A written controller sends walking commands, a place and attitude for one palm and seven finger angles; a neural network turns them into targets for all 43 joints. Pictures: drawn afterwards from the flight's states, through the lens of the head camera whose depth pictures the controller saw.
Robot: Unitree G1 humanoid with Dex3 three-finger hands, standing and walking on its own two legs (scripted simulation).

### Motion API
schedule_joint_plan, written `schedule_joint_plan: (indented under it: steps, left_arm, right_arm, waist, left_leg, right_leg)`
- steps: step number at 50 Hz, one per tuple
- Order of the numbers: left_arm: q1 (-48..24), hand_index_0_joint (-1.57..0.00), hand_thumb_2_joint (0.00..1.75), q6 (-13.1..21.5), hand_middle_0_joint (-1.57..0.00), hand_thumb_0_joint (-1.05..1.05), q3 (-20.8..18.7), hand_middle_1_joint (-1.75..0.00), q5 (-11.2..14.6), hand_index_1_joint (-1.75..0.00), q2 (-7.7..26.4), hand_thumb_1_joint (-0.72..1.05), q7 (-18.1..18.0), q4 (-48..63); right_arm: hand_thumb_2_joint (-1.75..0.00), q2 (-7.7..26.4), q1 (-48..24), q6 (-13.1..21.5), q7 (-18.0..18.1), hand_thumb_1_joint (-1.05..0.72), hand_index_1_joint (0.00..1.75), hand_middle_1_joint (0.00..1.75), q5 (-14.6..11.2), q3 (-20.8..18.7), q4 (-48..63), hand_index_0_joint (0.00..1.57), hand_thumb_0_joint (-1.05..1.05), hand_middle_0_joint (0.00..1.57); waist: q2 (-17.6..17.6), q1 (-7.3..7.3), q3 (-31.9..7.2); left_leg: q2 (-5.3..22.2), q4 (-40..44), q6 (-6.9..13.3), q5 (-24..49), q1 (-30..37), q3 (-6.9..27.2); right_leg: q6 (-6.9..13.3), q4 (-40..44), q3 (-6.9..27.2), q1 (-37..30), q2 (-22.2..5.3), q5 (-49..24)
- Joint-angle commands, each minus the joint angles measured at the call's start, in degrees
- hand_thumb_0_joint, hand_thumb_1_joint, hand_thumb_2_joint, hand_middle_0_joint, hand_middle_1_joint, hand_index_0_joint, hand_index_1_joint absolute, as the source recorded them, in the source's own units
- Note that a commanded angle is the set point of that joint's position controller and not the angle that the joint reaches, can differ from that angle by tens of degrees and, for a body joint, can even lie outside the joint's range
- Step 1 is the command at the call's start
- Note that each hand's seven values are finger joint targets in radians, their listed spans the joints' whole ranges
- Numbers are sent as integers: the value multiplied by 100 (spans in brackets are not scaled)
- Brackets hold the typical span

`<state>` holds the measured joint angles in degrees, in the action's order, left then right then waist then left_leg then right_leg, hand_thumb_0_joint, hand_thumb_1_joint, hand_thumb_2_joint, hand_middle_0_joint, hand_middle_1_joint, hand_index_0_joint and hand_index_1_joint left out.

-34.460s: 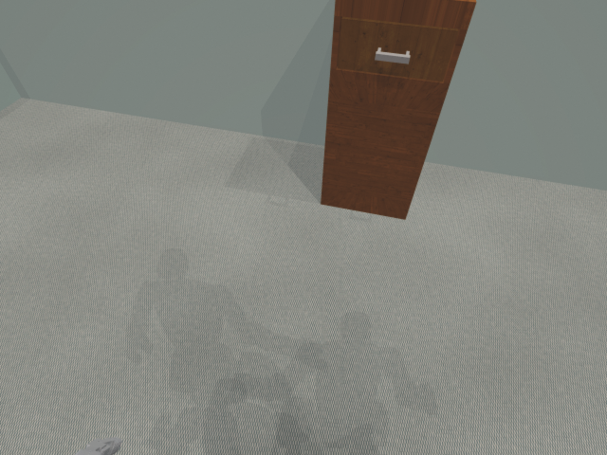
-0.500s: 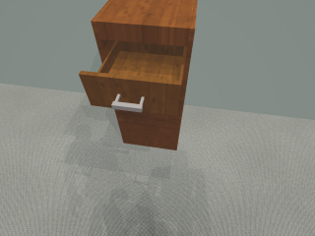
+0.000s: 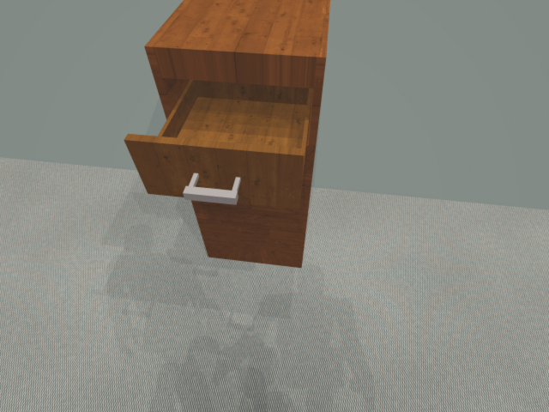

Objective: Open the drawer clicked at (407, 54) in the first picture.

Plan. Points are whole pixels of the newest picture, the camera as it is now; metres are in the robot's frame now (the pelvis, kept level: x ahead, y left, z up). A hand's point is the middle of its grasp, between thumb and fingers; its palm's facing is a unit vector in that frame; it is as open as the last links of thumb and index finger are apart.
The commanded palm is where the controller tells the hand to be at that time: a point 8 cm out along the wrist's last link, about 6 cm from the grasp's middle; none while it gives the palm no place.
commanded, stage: look to check the result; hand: left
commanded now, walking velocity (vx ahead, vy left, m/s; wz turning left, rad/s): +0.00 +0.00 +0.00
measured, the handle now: (213, 187) +0.53 +0.16 -0.03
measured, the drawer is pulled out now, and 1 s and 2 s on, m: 0.23 0.23 0.23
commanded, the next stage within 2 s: stand and wait in 0.46 s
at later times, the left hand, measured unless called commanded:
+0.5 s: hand out of the picture +0.08 +0.22 -0.16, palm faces +0.00 -0.95 -0.31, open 7.4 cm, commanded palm none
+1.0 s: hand out of the picture +0.11 +0.24 -0.15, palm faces -0.02 -0.94 -0.34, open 7.4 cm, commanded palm none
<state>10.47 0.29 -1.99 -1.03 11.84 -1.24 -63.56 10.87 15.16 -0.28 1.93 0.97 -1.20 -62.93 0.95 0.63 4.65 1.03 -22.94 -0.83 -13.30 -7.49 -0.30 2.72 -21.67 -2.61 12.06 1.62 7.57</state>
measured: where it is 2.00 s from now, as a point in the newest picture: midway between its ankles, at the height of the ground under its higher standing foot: outside the picture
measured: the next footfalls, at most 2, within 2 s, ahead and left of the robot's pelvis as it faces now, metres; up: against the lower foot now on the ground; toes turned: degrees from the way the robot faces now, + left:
none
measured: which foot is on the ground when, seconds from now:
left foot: down 0.00-1.00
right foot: down 0.00-1.00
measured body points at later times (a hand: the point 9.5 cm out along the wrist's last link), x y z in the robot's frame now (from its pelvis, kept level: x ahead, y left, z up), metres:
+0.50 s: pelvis +0.01 -0.01 +0.00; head +0.04 -0.02 +0.45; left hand +0.08 +0.27 -0.14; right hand +0.06 -0.27 -0.15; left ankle -0.01 +0.13 -0.74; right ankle +0.05 -0.09 -0.74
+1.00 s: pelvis +0.02 +0.00 +0.00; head +0.05 -0.01 +0.45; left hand +0.11 +0.29 -0.13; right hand +0.08 -0.29 -0.14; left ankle -0.01 +0.13 -0.74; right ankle +0.05 -0.09 -0.74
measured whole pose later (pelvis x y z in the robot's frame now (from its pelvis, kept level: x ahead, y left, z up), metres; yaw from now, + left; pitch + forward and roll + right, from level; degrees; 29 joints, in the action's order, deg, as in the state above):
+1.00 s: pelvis +0.02 +0.00 +0.00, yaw +0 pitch -2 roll +0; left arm 4.6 0.9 -1.5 -0.9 18.0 -0.5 -64.4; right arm 17.8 7.8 -0.2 1.0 0.8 -0.9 -63.5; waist 0.8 0.8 4.9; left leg 1.7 -17.7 -1.3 -12.5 -3.5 -0.5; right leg 2.9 -17.2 -2.4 8.5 2.4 7.1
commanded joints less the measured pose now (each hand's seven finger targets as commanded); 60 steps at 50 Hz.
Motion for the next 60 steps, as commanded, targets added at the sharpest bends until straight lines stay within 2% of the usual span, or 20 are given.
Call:
schedule_joint_plan:
  steps: [1, 2, 7, 8, 16, 19, 22, 24, 27, 31, 32, 34, 37, 41, 44, 48, 52, 53, 55, 60]
  left_arm:
    - [38, -20, 90, 100, -20, 0, -179, -30, 36, -30, 969, 90, -33, 196]
    - [55, -20, 90, 106, -20, 0, -187, -30, 35, -30, 1003, 90, -36, 212]
    - [-64, -20, 90, 107, -20, 0, -189, -30, 37, -30, 1127, 90, -27, 199]
    - [-112, -20, 90, 105, -20, 0, -180, -30, 38, -30, 1144, 90, -27, 186]
    - [-296, -20, 90, 126, -20, 0, -189, -30, 38, -30, 1353, 90, -17, 184]
    - [-350, -20, 90, 135, -20, 0, -192, -30, 35, -30, 1402, 90, -17, 198]
    - [-382, -20, 90, 156, -20, 0, -205, -30, 38, -30, 1456, 90, -16, 212]
    - [-460, -20, 90, 156, -20, 0, -195, -30, 36, -30, 1497, 90, -14, 206]
    - [-474, -20, 90, 168, -20, 0, -208, -30, 37, -30, 1537, 90, -12, 232]
    - [-597, -20, 90, 176, -20, 0, -205, -30, 39, -30, 1611, 90, -8, 229]
    - [-571, -20, 90, 183, -20, 0, -211, -30, 40, -30, 1613, 90, -12, 243]
    - [-635, -20, 90, 174, -20, 0, -198, -30, 40, -30, 1651, 90, -8, 244]
    - [-644, -20, 90, 186, -20, 0, -206, -30, 38, -30, 1680, 90, -4, 258]
    - [-711, -20, 90, 176, -20, 0, -188, -30, 43, -30, 1727, 90, 8, 246]
    - [-754, -20, 90, 176, -20, 0, -193, -30, 40, -30, 1773, 90, 8, 255]
    - [-753, -20, 90, 188, -20, 0, -184, -30, 45, -30, 1781, 90, 8, 235]
    - [-738, -20, 90, 184, -20, 0, -184, -30, 44, -30, 1801, 90, 15, 236]
    - [-773, -20, 90, 177, -20, 0, -170, -30, 46, -30, 1806, 90, 15, 233]
    - [-789, -20, 90, 176, -20, 0, -169, -30, 43, -30, 1823, 90, 18, 232]
    - [-786, -20, 90, 187, -20, 0, -171, -30, 43, -30, 1831, 90, 16, 240]
  right_arm:
    - [-90, 785, 183, 79, 16, -90, 30, 30, -5, -136, 150, 20, 0, 20]
    - [-90, 790, 157, 78, 19, -90, 30, 30, -15, -149, 169, 20, 0, 20]
    - [-90, 948, 30, 65, 9, -90, 30, 30, -9, -150, 161, 20, 0, 20]
    - [-90, 986, 13, 67, 5, -90, 30, 30, 1, -147, 143, 20, 0, 20]
    - [-90, 1201, -201, 72, -17, -90, 30, 30, -9, -154, 149, 20, 0, 20]
    - [-90, 1256, -276, 75, -20, -90, 30, 30, -8, -160, 147, 20, 0, 20]
    - [-90, 1327, -371, 84, -11, -90, 30, 30, -16, -173, 185, 20, 0, 20]
    - [-90, 1379, -421, 88, -22, -90, 30, 30, -12, -180, 179, 20, 0, 20]
    - [-90, 1419, -505, 95, -16, -90, 30, 30, -20, -181, 202, 20, 0, 20]
    - [-90, 1527, -569, 96, -30, -90, 30, 30, -13, -180, 193, 20, 0, 20]
    - [-90, 1511, -591, 101, -19, -90, 30, 30, -18, -187, 220, 20, 0, 20]
    - [-90, 1557, -622, 94, -33, -90, 30, 30, -13, -186, 194, 20, 0, 20]
    - [-90, 1591, -659, 99, -27, -90, 30, 30, -22, -185, 227, 20, 0, 20]
    - [-90, 1674, -710, 99, -44, -90, 30, 30, -16, -180, 209, 20, 0, 20]
    - [-90, 1703, -712, 95, -48, -90, 30, 30, -17, -185, 200, 20, 0, 20]
    - [-90, 1759, -744, 111, -35, -90, 30, 30, -16, -179, 201, 20, 0, 20]
    - [-90, 1763, -802, 116, -31, -90, 30, 30, -27, -171, 216, 20, 0, 20]
    - [-90, 1785, -791, 115, -37, -90, 30, 30, -20, -173, 199, 20, 0, 20]
    - [-90, 1778, -802, 110, -48, -90, 30, 30, -23, -169, 187, 20, 0, 20]
    - [-90, 1798, -782, 118, -49, -90, 30, 30, -27, -175, 178, 20, 0, 20]
  waist:
    - [28, -29, -221]
    - [-105, -43, -207]
    - [-107, -31, -192]
    - [13, -13, -209]
    - [-146, -14, -343]
    - [-13, -8, -385]
    - [-174, -19, -439]
    - [-14, -5, -453]
    - [-121, -19, -469]
    - [-69, 4, -528]
    - [-134, -16, -568]
    - [-18, 0, -528]
    - [-148, -16, -551]
    - [-53, -1, -557]
    - [-156, 4, -528]
    - [-45, 2, -637]
    - [-145, -19, -576]
    - [-19, -3, -568]
    - [-73, -1, -543]
    - [-111, 8, -671]
  left_leg:
    - [439, 534, 236, 271, -281, 354]
    - [453, 539, 252, 266, -216, 359]
    - [452, 565, 246, 205, -146, 350]
    - [461, 561, 238, 267, -141, 347]
    - [469, 614, 213, 373, -85, 359]
    - [491, 620, 207, 447, -29, 350]
    - [519, 637, 205, 517, 89, 353]
    - [515, 642, 194, 623, 63, 349]
    - [532, 672, 196, 627, 146, 358]
    - [534, 702, 171, 701, 128, 363]
    - [555, 688, 189, 740, 211, 368]
    - [545, 713, 172, 715, 151, 354]
    - [568, 734, 179, 732, 236, 365]
    - [553, 770, 168, 685, 210, 370]
    - [557, 780, 170, 681, 201, 376]
    - [587, 761, 168, 871, 308, 370]
    - [602, 815, 169, 859, 332, 379]
    - [590, 805, 162, 872, 307, 372]
    - [582, 840, 158, 799, 264, 381]
    - [592, 843, 155, 861, 317, 386]
  right_leg:
    - [83, 532, 727, -376, -732, 144]
    - [82, 569, 721, -336, -706, 181]
    - [76, 675, 790, -311, -717, 338]
    - [74, 657, 779, -342, -740, 244]
    - [48, 677, 801, -514, -770, 21]
    - [42, 665, 791, -548, -780, -136]
    - [45, 663, 775, -543, -763, -288]
    - [34, 630, 774, -608, -800, -481]
    - [36, 647, 776, -597, -778, -518]
    - [23, 646, 790, -707, -808, -650]
    - [28, 640, 776, -707, -787, -711]
    - [14, 658, 784, -734, -813, -686]
    - [15, 682, 773, -716, -795, -690]
    - [11, 707, 820, -734, -818, -600]
    - [-14, 743, 811, -740, -815, -560]
    - [4, 695, 795, -798, -827, -844]
    - [8, 694, 773, -750, -807, -814]
    - [2, 695, 772, -767, -828, -809]
    - [1, 714, 792, -778, -823, -726]
    - [-2, 701, 773, -862, -830, -816]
